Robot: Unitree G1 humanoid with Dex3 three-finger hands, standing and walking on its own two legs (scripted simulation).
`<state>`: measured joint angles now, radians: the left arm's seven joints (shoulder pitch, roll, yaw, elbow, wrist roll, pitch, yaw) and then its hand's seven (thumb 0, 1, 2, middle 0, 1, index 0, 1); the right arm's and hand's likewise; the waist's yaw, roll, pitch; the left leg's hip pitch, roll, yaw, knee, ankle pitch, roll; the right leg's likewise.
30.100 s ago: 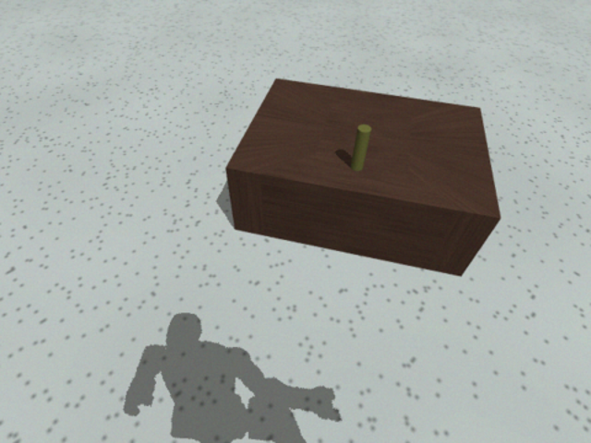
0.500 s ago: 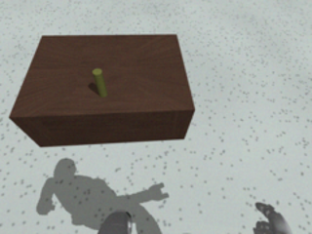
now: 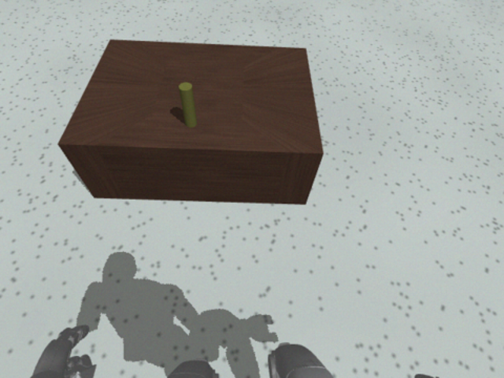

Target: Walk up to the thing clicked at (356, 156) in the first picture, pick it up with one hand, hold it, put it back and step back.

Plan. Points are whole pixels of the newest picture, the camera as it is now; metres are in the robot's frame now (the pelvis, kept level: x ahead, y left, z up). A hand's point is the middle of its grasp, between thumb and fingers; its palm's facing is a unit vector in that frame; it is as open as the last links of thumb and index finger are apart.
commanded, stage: step back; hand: left
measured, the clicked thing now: (188, 106) +1.01 +0.24 -0.31
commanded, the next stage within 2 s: stand in 1.32 s
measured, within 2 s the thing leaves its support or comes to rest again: neither
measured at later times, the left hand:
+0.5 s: hand out of the picture -0.08 +0.28 -0.14, palm faces +0.04 -0.89 -0.45, open 7.4 cm
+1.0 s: hand out of the picture -0.02 +0.28 -0.15, palm faces +0.05 -0.93 -0.36, open 7.4 cm
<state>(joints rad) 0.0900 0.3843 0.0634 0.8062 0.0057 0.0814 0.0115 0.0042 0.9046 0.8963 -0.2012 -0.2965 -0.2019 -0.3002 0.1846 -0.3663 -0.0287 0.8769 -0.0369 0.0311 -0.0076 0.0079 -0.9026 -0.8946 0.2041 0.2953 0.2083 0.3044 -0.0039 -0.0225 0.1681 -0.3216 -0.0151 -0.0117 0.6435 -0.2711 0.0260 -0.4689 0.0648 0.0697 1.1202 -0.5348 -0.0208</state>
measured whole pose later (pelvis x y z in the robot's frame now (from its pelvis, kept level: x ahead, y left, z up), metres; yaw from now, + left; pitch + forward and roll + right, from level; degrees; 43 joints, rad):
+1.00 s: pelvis -0.08 +0.01 +0.00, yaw +2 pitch -3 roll +0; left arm 0.16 0.38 0.04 1.00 0.01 -0.01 0.00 0.01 0.90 0.90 -0.20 -0.30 -0.20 -0.30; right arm 0.17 -0.37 -0.05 1.03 -0.04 -0.01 0.01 0.01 -0.91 -0.90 0.20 0.29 0.20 0.30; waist 0.02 -0.02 0.08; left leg -0.30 0.00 0.00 0.60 -0.25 0.00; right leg -0.24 -0.04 -0.02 0.65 -0.39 0.00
